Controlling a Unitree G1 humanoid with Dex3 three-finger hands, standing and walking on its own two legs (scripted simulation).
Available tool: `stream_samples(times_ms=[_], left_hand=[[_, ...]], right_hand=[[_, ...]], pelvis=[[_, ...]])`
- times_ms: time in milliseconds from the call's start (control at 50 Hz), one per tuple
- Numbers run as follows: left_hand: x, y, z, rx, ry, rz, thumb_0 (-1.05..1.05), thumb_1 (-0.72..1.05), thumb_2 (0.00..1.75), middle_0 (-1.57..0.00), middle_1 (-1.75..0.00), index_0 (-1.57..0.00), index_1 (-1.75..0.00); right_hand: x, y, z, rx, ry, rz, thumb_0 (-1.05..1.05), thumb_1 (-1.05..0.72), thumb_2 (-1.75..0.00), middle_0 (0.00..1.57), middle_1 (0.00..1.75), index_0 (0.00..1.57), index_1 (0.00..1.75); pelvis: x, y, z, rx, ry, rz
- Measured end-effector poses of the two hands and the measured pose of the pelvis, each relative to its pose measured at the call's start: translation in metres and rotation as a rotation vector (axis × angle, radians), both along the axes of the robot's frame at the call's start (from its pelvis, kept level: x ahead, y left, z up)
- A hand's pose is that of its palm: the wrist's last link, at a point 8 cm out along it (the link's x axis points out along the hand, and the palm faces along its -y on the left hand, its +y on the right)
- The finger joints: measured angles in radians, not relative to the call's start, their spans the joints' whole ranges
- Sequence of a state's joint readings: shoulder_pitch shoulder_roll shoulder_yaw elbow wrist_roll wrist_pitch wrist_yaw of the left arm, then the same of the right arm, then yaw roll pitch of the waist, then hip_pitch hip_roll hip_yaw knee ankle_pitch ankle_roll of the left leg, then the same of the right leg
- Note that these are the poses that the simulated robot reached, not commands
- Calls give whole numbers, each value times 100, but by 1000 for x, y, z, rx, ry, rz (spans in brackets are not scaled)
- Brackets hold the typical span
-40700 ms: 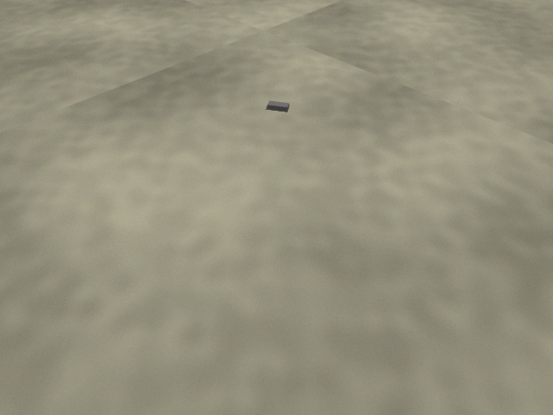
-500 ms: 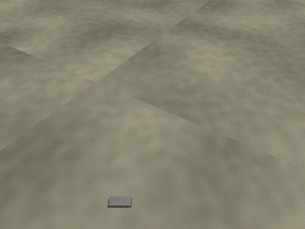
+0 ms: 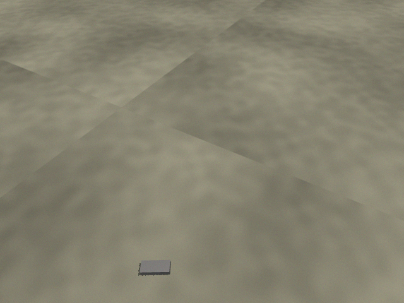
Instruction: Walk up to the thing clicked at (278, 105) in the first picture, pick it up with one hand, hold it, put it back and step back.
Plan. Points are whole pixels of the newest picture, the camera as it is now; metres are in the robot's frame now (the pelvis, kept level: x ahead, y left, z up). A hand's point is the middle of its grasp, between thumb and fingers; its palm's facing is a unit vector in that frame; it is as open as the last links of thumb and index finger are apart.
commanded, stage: stand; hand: left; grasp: from above
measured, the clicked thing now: (155, 267) +0.44 +0.25 -0.76
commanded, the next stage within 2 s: step back in 1.02 s
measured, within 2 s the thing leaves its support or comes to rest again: neither
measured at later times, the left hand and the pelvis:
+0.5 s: hand out of the picture +0.08 +0.24 -0.16, palm faces -0.01 -0.94 -0.34, open 7.3 cm; pelvis +0.01 -0.01 +0.00, yaw +0 degrees
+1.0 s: hand out of the picture +0.10 +0.23 -0.16, palm faces -0.02 -0.94 -0.34, open 7.3 cm; pelvis +0.02 -0.01 +0.00, yaw -1 degrees
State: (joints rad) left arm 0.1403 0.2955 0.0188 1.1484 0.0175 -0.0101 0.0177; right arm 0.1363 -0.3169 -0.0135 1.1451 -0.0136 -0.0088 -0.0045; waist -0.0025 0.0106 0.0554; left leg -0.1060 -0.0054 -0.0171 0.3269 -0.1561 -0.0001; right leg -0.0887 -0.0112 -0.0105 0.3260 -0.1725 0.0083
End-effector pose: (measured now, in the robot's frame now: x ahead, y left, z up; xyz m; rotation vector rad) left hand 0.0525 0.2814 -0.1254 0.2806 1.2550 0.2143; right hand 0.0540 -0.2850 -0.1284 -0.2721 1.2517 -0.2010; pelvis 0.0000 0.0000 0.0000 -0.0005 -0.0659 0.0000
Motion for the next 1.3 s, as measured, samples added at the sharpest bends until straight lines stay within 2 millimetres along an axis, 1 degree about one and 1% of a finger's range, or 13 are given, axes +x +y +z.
stream_samples(times_ms=[180, 480, 700, 1040, 1100, 1180, 1240, 1300], left_hand=[[14, -2, 3, 5, -25, -12, 0, 91, 90, -21, -30, -20, -30], [17, -2, 4, 12, -5, -15, 0, 91, 90, -21, -30, -20, -30], [23, -3, 4, 12, 5, -23, 0, 91, 90, -21, -30, -20, -30], [46, -5, 7, 18, -28, -31, 0, 91, 90, -21, -30, -20, -30], [48, 0, 6, 30, -38, -26, 0, 91, 90, -21, -30, -20, -30], [48, 14, 4, 53, -44, -39, 0, 91, 90, -21, -30, -20, -30], [50, 26, 1, 67, -52, -64, 0, 91, 90, -21, -30, -20, -30], [55, 40, -6, 67, -70, -88, 0, 91, 90, -21, -30, -20, -30]], right_hand=[[6, -6, 2, -5, -14, 0, 0, -91, -90, 20, 30, 21, 30], [9, -14, 3, -8, 4, 0, 0, -91, -90, 20, 30, 21, 30], [16, -17, 3, -9, 12, 5, 0, -91, -90, 20, 30, 21, 30], [33, -23, 4, -13, -12, 6, 0, -91, -90, 20, 30, 21, 30], [35, -27, 2, -20, -13, 1, 0, -91, -90, 20, 30, 21, 30], [32, -31, 3, -47, -11, 1, 0, -91, -90, 20, 30, 21, 30], [23, -30, 6, -73, -3, -3, 0, -91, -90, 20, 30, 21, 30], [10, -23, 9, -102, 5, -2, 0, -91, -90, 20, 30, 20, 30]], pelvis=[[2, -4, 0, 1, 3, -4], [8, -9, 1, 1, 15, -4], [14, -12, 1, 1, 27, -6], [23, -15, 0, 3, 34, -11], [16, -15, -3, -5, 42, -14], [3, -9, -8, -6, 47, -19], [-5, 1, -10, 7, 53, -26], [-11, 14, -15, 4, 59, -24]])
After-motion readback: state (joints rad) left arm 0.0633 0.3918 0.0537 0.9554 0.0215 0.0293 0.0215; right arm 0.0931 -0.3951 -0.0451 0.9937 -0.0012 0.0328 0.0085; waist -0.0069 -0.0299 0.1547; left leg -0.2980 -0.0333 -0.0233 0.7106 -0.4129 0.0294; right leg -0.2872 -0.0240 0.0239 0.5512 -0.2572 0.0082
